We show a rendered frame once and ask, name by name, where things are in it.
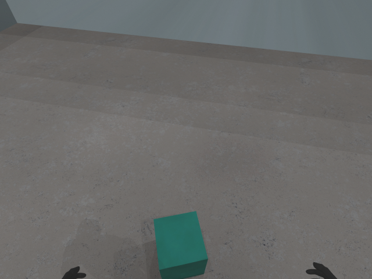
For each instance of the robot right hand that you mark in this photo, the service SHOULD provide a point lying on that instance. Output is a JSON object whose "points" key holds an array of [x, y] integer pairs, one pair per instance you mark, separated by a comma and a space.
{"points": [[321, 271]]}

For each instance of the carton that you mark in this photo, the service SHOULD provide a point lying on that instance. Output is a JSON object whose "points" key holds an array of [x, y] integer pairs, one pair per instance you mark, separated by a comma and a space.
{"points": [[180, 246]]}

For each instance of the robot left hand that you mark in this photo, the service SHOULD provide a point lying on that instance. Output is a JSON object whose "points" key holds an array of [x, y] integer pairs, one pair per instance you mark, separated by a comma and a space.
{"points": [[73, 274]]}

